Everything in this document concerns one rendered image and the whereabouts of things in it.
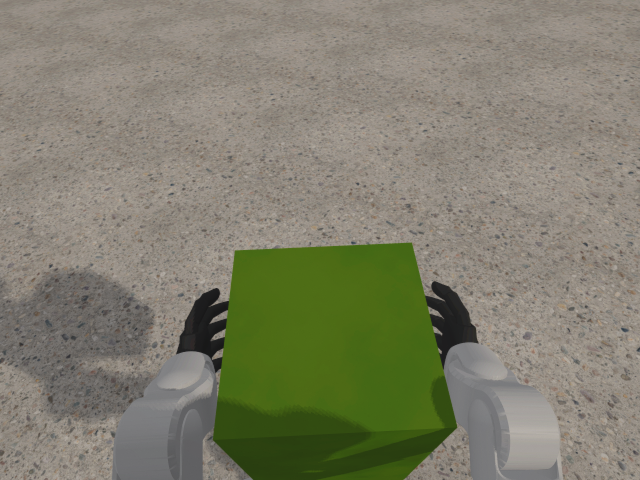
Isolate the right robot forearm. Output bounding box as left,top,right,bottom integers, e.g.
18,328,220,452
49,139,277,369
444,342,563,480

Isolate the robot right hand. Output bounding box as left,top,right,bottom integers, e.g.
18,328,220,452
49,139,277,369
425,281,479,371

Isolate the carton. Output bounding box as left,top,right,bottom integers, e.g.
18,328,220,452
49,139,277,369
213,243,457,480

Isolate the robot left hand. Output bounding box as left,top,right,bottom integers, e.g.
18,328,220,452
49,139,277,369
176,288,229,373

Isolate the left robot forearm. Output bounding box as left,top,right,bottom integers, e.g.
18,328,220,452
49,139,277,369
112,351,218,480

